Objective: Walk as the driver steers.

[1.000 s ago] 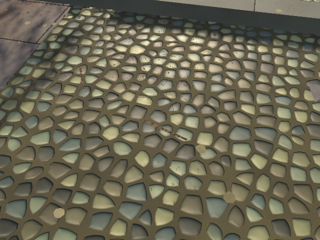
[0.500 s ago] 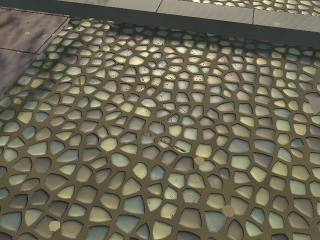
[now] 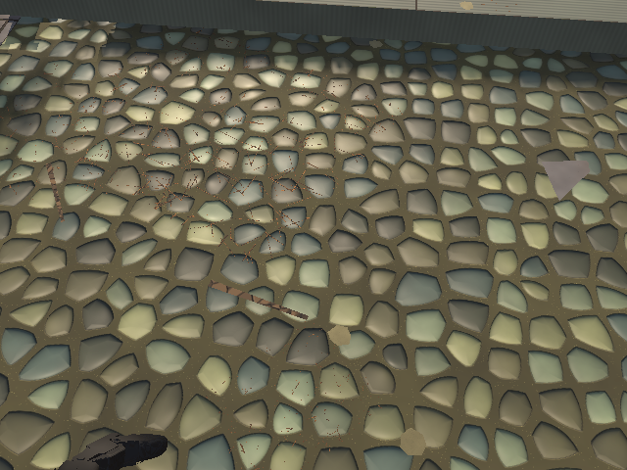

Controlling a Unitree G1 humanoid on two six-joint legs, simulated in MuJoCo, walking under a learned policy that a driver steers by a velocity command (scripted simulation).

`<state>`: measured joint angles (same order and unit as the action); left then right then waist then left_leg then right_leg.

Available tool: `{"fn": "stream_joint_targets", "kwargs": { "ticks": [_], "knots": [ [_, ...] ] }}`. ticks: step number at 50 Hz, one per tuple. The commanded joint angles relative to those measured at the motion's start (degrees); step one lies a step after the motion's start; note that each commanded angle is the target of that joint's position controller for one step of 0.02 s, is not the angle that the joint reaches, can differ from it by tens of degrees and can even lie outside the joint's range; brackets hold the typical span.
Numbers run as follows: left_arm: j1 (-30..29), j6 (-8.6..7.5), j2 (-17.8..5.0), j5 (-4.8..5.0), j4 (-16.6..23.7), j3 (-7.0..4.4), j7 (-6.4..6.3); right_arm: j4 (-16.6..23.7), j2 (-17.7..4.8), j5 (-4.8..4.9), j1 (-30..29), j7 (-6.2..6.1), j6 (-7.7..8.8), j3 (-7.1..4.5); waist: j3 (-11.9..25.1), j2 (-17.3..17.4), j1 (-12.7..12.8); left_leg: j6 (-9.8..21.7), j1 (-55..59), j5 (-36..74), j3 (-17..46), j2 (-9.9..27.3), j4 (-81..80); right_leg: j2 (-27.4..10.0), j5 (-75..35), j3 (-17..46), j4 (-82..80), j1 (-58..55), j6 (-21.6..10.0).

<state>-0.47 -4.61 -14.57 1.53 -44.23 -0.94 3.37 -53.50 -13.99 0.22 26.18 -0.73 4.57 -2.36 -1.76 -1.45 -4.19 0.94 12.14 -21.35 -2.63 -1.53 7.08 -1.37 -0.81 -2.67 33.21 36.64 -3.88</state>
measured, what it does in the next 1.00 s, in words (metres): walks ahead, turning right: right foot, then left foot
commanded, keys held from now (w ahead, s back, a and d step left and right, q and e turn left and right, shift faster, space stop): w+e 0.34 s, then w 0.66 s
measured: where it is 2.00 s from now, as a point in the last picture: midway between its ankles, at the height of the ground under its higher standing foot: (395, 213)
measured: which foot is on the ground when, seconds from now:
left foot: down 0.00-0.06, up 0.08-0.54, down 0.56-1.00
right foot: up 0.00-0.04, down 0.06-0.58, up 0.60-1.00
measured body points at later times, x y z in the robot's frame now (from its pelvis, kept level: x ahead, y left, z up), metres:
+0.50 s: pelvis +0.29 -0.03 +0.02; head +0.31 -0.04 +0.46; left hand +0.39 +0.25 -0.10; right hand +0.45 -0.31 -0.07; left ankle +0.49 +0.08 -0.70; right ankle +0.19 -0.10 -0.72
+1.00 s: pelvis +0.55 -0.08 +0.01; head +0.59 -0.09 +0.46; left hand +0.85 +0.06 -0.06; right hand +0.45 -0.35 -0.11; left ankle +0.48 +0.07 -0.72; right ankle +0.67 -0.26 -0.70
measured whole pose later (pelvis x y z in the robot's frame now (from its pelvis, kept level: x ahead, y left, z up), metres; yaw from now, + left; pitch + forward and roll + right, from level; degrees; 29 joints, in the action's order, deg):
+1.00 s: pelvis +0.55 -0.08 +0.01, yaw -17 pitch +2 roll +2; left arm 2.5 -4.5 -14.7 0.8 -38.6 -1.4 2.1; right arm -48.8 -16.3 1.3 23.8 0.3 4.1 -2.8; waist -1.2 -2.1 -6.0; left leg 0.8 1.5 -17.4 -0.4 -2.2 13.6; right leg -3.0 0.0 1.6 31.5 33.7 -1.1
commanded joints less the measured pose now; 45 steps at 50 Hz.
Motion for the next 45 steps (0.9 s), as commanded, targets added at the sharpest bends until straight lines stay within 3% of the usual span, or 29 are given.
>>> {"fn": "stream_joint_targets", "kwargs": {
  "ticks": [1, 2, 3, 4, 5, 6, 7, 8, 9, 11, 14, 16, 19, 23, 26, 27, 28, 29, 30, 31, 32, 33, 34, 35, 38, 41, 45],
  "knots": [
    [3.0, -0.28, -8.0, 0.09, 3.4, -2.94, 0.22, 3.4, -11.0, -0.58, -2.9, -0.63, -0.28, -2.63, 2.7, 8.6, 7.0, 4.8, -4.9, 61.5, -1.3, 14.8, 13.1, 4.4, 3.4, -2.2, 0.9, -13.5, -3.4],
    [11.5, 0.18, -10.1, 0.22, 1.1, -4.36, -0.01, 4.0, -10.9, -0.91, -3.6, -0.99, -1.16, -2.53, 7.3, 8.2, 11.1, 3.3, -7.4, 66.1, -3.2, 13.3, 25.2, 6.5, 4.6, -3.3, 0.4, -23.5, -4.8],
    [19.9, 0.75, -13.0, 0.18, -0.4, -5.79, -0.69, 5.3, -10.7, -1.33, -3.1, -1.41, -1.31, -2.14, 11.5, 4.7, 14.4, 1.4, -20.0, 55.2, -3.5, 11.7, 41.1, 2.2, 5.8, 4.8, 0.5, -39.1, -7.2],
    [23.8, 0.64, -18.6, -0.44, -0.1, -6.8, -0.96, 7.6, -2.0, -2.12, 4.1, -0.15, 0.13, 0.54, 20.5, -11.8, 9.0, -2.7, -44.8, 7.5, -1.1, 0.2, 67.3, -14.8, 18.2, 38.0, -3.9, -60.3, -19.4],
    [24.4, 0.7, -14.1, -0.38, -0.3, -5.72, -1.2, 6.9, -5.0, -0.57, 1.1, 0.89, 2.71, 0.3, 25.5, -8.3, 11.4, -1.1, -52.1, -9.7, 9.9, -2.1, 75.2, -17.5, 28.4, 54.3, -15.9, -62.6, -20.6],
    [21.0, 0.32, -12.1, -0.77, -0.1, -5.17, -1.43, 9.4, -9.3, 2.03, -5.5, 1.3, 4.04, -0.92, 14.2, -6.7, 11.0, 0.4, -57.7, -5.4, 10.4, 1.2, 75.3, -15.6, 28.6, 46.1, -18.1, -54.4, -16.5],
    [16.2, -0.03, -10.8, -0.78, 1.3, -4.75, -1.48, 10.6, -9.9, 1.95, -9.1, 0.91, 4.73, -0.82, 8.4, -0.5, 8.9, 1.2, -55.8, 0.3, 9.6, 4.2, 70.7, -13.3, 23.8, 38.4, -19.1, -43.9, -14.4],
    [12.4, -0.25, -9.8, -1.14, 2.6, -4.37, -1.39, 10.7, -9.8, 0.83, -10.4, 0.28, 4.69, -1.17, 4.8, 3.2, 6.4, 0.9, -52.3, 2.9, 8.9, 6.1, 66.1, -11.0, 17.4, 32.9, -20.0, -34.4, -13.2],
    [10.1, -0.38, -8.8, -1.95, 3.5, -3.96, -1.4, 10.6, -9.9, 0.01, -9.2, -0.19, 3.96, -1.6, 3.6, 2.5, 3.7, 0.6, -47.7, 4.4, 9.2, 7.8, 63.1, -8.7, 13.0, 28.5, -21.3, -27.8, -12.5],
    [9.0, -0.41, -8.2, -1.55, 4.2, -3.9, -1.56, 11.2, -8.4, -0.89, -7.7, -0.45, 2.37, -1.61, 2.7, -0.5, 1.8, -0.8, -44.4, 5.2, 8.3, 8.8, 58.7, -6.7, 9.4, 24.7, -23.1, -20.9, -13.1],
    [12.1, -0.61, -9.8, -1.16, 3.7, -4.37, -2.56, 13.8, -7.3, -1.73, -12.8, -1.05, 1.26, -1.44, 0.7, -0.9, 3.0, -3.6, -45.6, 13.0, 6.7, 8.2, 49.3, -4.6, 6.8, 20.3, -24.1, -15.7, -13.0],
    [14.7, -0.32, -10.5, -0.83, 3.3, -4.61, -3.2, 15.5, -6.5, -1.66, -17.8, -1.1, 1.46, -1.16, 0.4, -1.0, 5.0, -4.3, -45.9, 21.0, 6.8, 7.0, 40.1, -3.2, 6.9, 19.1, -23.2, -16.1, -11.2],
    [18.2, 0.35, -10.5, -0.11, 2.4, -4.6, -3.8, 16.8, -5.1, -0.96, -23.2, -0.24, 2.23, -0.45, 1.5, -2.1, 7.9, -4.6, -42.0, 29.1, 5.9, 4.5, 28.7, -2.6, 8.2, 17.8, -21.3, -18.3, -9.2],
    [22.8, 0.98, -9.6, -0.16, 0.6, -4.15, -3.92, 18.7, -6.5, -0.14, -28.3, 1.26, 3.22, -0.54, 0.8, -2.5, 10.2, -3.2, -43.2, 26.7, 6.4, 3.9, 22.5, -6.0, 8.7, 21.9, -16.4, -27.2, -9.1],
    [23.1, 1.69, -10.4, -0.68, 0.3, -4.33, -3.9, 19.0, -8.3, -0.03, -26.4, 1.69, 3.82, -1.17, 1.4, -4.9, 8.3, -0.4, -40.1, 17.8, 5.3, 2.6, 19.2, -8.4, 0.8, 25.1, -11.8, -32.9, -7.9],
    [22.3, 1.87, -10.0, -0.66, 0.4, -4.14, -3.82, 17.9, -9.0, -0.15, -22.1, 1.5, 3.99, -1.68, 3.0, -5.3, 5.8, 1.3, -34.1, 17.5, 4.2, 1.7, 16.5, -6.9, -5.6, 24.4, -8.3, -33.2, -6.9],
    [21.6, 1.69, -8.1, -0.96, 1.0, -3.35, -3.59, 16.6, -11.3, -0.81, -14.9, 1.13, 4.26, -2.58, 8.9, -4.2, 2.3, 4.4, -22.1, 19.3, 6.9, 5.1, 17.7, -4.0, -10.0, 21.8, 0.9, -30.5, -5.3],
    [23.2, 1.16, -5.5, -1.99, 2.3, -2.26, -3.54, 15.6, -15.8, -1.37, -5.2, 0.88, 4.17, -3.74, 18.0, 4.1, -0.5, 10.0, -4.0, 22.1, 18.9, 15.5, 20.4, 1.1, 1.0, 16.5, 17.8, -19.3, -2.5],
    [29.6, 0.3, -3.3, -0.37, 2.2, -1.49, -3.4, 12.2, -17.3, -0.55, -0.1, 1.5, 3.12, -4.76, 22.0, 20.9, 1.0, 17.7, 9.8, 8.1, 42.1, 24.6, 14.0, 7.9, 31.6, 10.9, 33.8, 0.2, 1.2],
    [25.7, -0.06, -8.9, 0.53, 2.0, -2.48, -3.45, 12.6, -11.6, 0.73, -0.5, 1.71, 2.84, -3.34, 15.8, 13.1, -0.7, 15.5, 6.9, -3.5, 44.0, 23.9, 10.9, 4.3, 32.6, 13.9, 39.2, 7.7, 1.0],
    [19.2, -0.14, -10.6, 0.63, 3.3, -3.03, -3.37, 13.1, -9.2, 0.61, -4.2, 1.5, 2.44, -2.56, 8.1, 8.0, -1.1, 13.1, 0.0, -2.0, 36.0, 21.6, 9.8, 1.9, 27.1, 12.4, 40.0, 9.9, 1.0],
    [15.9, -0.17, -9.6, -0.2, 4.1, -2.82, -3.3, 13.7, -8.6, 0.0, -7.2, 1.56, 2.08, -2.05, 4.1, 4.0, 0.1, 12.3, -6.7, 4.8, 30.1, 18.9, 8.2, -0.3, 22.9, 9.9, 37.8, 8.7, 1.4],
    [14.6, -0.27, -8.7, -0.97, 4.6, -2.94, -3.15, 13.7, -7.8, -0.36, -9.1, 1.67, 1.92, -1.77, 1.5, 3.5, 1.4, 12.2, -11.3, 10.2, 26.5, 17.0, 6.7, -2.0, 20.1, 9.0, 34.3, 7.5, 1.8],
    [15.2, -0.17, -7.7, -1.09, 4.7, -2.94, -3.0, 13.7, -7.3, -0.8, -10.0, 1.74, 1.97, -1.48, 1.4, 5.1, 2.8, 11.7, -14.4, 14.0, 23.4, 15.2, 5.4, -3.3, 18.5, 8.5, 32.0, 4.7, 2.2],
    [15.4, 0.36, -5.0, -1.16, 4.9, -2.33, -2.88, 12.6, -8.1, 0.01, -9.7, 1.89, 2.26, -1.7, 1.7, 7.0, 3.9, 12.5, -18.1, 22.9, 17.1, 13.5, 2.8, -4.1, 16.3, 6.1, 25.8, 2.4, 3.7],
    [9.8, 0.12, -3.6, -1.51, 6.8, -1.62, -2.75, 11.4, -10.1, 0.31, -8.6, 1.39, 1.75, -2.26, 0.9, 5.8, 2.7, 12.1, -19.1, 27.0, 12.4, 12.5, 1.4, -4.3, 8.0, 4.9, 14.6, 1.8, 4.7],
    [2.6, -0.51, -3.3, -0.93, 8.6, -1.36, -1.96, 9.2, -11.3, 0.93, -4.8, 1.04, 0.99, -2.43, -0.2, 5.9, 0.0, 10.4, -19.5, 24.9, 8.9, 11.7, 1.5, -2.1, -2.6, 3.2, 2.4, -3.6, 4.5]
  ]
}}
